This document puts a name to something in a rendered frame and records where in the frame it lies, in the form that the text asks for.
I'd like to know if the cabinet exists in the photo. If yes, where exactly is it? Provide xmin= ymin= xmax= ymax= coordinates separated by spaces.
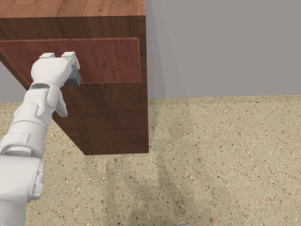
xmin=0 ymin=0 xmax=149 ymax=155

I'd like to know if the left robot forearm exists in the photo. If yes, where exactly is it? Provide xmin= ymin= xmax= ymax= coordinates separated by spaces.
xmin=0 ymin=80 xmax=60 ymax=159

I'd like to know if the handle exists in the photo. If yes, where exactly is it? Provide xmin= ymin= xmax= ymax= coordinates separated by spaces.
xmin=65 ymin=69 xmax=82 ymax=88

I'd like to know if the robot left hand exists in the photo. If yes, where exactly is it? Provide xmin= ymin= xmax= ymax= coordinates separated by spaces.
xmin=31 ymin=51 xmax=80 ymax=118

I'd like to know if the drawer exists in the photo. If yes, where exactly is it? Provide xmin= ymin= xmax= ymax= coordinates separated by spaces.
xmin=0 ymin=37 xmax=140 ymax=85

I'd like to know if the robot left upper arm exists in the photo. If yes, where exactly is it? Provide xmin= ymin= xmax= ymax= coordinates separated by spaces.
xmin=0 ymin=155 xmax=46 ymax=226

